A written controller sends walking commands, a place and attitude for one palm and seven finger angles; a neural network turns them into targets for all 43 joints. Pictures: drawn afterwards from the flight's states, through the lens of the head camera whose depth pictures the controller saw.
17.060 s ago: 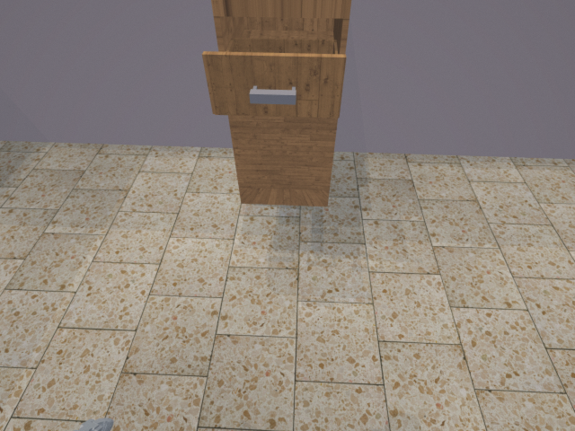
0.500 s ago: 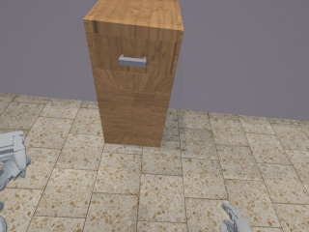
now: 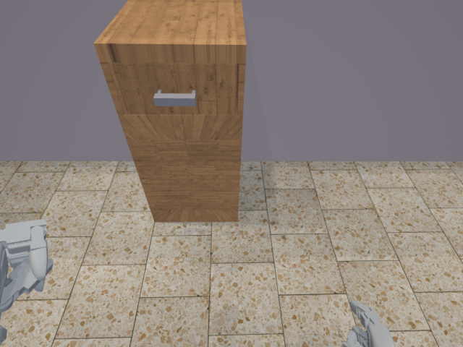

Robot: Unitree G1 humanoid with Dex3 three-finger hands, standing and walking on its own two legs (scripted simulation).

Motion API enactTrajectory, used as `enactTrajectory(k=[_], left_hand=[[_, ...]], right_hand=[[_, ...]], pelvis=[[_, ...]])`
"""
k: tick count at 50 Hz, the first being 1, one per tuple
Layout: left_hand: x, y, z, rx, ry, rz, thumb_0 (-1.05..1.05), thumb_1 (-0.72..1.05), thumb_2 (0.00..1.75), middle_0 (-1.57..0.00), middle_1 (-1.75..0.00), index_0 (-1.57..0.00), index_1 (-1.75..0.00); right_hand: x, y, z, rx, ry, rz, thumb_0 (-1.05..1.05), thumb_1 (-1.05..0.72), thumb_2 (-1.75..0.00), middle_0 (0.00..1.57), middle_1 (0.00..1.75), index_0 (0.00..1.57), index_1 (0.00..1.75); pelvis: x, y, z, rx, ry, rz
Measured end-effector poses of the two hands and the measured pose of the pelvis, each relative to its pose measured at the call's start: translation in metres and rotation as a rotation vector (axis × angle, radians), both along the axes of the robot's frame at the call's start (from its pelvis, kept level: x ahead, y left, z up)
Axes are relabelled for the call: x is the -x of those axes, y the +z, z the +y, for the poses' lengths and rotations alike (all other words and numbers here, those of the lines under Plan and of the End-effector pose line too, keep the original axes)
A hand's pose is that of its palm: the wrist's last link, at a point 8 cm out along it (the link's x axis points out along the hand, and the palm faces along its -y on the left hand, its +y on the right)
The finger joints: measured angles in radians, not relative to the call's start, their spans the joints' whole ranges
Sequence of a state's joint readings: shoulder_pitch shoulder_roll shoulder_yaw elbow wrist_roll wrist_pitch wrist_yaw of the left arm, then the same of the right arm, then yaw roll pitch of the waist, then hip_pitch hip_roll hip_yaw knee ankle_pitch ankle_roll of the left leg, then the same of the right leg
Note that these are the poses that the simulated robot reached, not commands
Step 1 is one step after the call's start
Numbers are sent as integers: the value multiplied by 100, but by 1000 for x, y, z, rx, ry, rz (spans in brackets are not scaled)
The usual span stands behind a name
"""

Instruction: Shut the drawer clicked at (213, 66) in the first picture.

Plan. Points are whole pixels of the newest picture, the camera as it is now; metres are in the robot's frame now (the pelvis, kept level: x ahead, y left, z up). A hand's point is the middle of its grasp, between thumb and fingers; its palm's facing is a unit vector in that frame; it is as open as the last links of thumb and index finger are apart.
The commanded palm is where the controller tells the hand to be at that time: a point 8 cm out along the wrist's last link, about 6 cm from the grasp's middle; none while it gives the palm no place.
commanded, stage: stop stepping back and stand still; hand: left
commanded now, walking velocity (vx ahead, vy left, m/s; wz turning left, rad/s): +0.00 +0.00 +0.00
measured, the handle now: (176, 96) +0.82 +0.22 +0.00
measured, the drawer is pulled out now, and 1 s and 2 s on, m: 0.00 0.00 0.00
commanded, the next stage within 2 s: let the arm hang, fingers relaxed in 0.26 s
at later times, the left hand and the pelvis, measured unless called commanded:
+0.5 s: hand (83, 326) +0.16 +0.26 -0.03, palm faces +0.14 -0.88 -0.45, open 3.1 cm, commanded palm none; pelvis -0.02 +0.01 -0.01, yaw +3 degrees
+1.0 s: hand out of the picture -0.11 +0.21 -0.16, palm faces +0.08 -0.97 -0.23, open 6.0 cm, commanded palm none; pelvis -0.03 +0.02 +0.00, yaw +3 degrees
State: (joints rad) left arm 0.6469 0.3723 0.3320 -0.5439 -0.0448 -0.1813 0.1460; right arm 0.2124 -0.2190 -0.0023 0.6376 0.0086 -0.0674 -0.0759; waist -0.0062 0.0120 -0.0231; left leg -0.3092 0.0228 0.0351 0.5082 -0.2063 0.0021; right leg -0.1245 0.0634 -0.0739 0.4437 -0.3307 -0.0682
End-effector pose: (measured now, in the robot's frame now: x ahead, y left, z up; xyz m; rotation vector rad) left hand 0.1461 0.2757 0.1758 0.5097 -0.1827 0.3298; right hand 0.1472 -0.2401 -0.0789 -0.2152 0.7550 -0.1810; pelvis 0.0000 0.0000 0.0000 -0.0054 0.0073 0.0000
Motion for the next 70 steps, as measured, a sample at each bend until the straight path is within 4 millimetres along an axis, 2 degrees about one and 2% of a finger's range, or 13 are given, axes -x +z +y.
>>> enactTrajectory(k=[7, 19, 21, 25, 29, 31, 33, 37, 41, 47, 51, 57, 70], left_hand=[[-8, 2, -7, -13, 1, -18, 2, 88, 89, -141, -160, -140, -160], [2, -7, -5, -30, -7, 43, 2, 88, 89, -141, -160, -140, -160], [-4, -49, 5, 1, -1, 208, 1, 89, 89, -140, -159, -140, -159], [8, -173, 21, 183, 105, 662, 1, 89, 89, -134, -154, -134, -154], [59, -276, 1, 370, 162, 1049, 1, 90, 89, -124, -143, -123, -144], [92, -308, -18, 453, 166, 1211, 1, 90, 89, -117, -136, -116, -137], [126, -325, -30, 524, 214, 1324, 2, 90, 89, -110, -130, -109, -130], [183, -327, -21, 580, 322, 1447, 2, 90, 89, -95, -115, -94, -118], [231, -319, -18, 579, 378, 1581, 1, 90, 89, -80, -97, -79, -100], [264, -307, -19, 572, 422, 1674, 1, 90, 89, -57, -71, -56, -72], [262, -307, -24, 574, 414, 1664, 1, 90, 89, -41, -54, -41, -55], [237, -313, -37, 587, 362, 1604, 1, 90, 89, -27, -38, -26, -39], [188, -320, -61, 598, 272, 1513, 0, 90, 89, -21, -30, -20, -30]], right_hand=[[-9, 3, -11, -1, -7, -21, 2, -90, -90, 20, 30, 20, 30], [-5, -1, 1, -36, 41, -11, 1, -90, -90, 20, 30, 20, 30], [-4, -14, 1, -47, 93, 20, 1, -90, -90, 20, 30, 20, 30], [13, -40, -3, -33, 107, 131, 1, -90, -90, 20, 30, 20, 30], [50, -50, -2, -5, 64, 266, 1, -90, -90, 20, 30, 20, 30], [74, -52, 1, 6, 46, 346, 1, -90, -90, 20, 30, 20, 30], [100, -52, 6, 11, 36, 438, 1, -90, -90, 20, 30, 20, 30], [143, -53, 18, 2, 29, 614, 1, -90, -90, 20, 30, 20, 30], [168, -57, 31, -36, 2, 695, 1, -90, -90, 20, 30, 20, 30], [178, -65, 48, -90, -19, 709, 1, -90, -90, 20, 30, 20, 30], [176, -69, 55, -110, -20, 694, 1, -91, -90, 20, 30, 20, 30], [175, -70, 54, -118, -34, 675, 2, -92, -90, 20, 30, 20, 30], [183, -70, 52, -141, -66, 681, 1, -91, -90, 20, 30, 20, 30]], pelvis=[[-3, 0, -9, -9, 0, -6], [5, 1, -8, -5, 7, -6], [11, -4, -3, 1, 20, -2], [20, -14, 6, 10, 49, -13], [22, -18, 9, 2, 51, -46], [22, -16, 10, 1, 53, -50], [23, -12, 11, 7, 58, -46], [24, -4, 12, 14, 70, -31], [24, 1, 17, 14, 67, -28], [25, 4, 23, 7, 55, -36], [25, 4, 24, 2, 50, -41], [24, 4, 24, -4, 42, -45], [17, 3, 13, -10, 34, -46]])
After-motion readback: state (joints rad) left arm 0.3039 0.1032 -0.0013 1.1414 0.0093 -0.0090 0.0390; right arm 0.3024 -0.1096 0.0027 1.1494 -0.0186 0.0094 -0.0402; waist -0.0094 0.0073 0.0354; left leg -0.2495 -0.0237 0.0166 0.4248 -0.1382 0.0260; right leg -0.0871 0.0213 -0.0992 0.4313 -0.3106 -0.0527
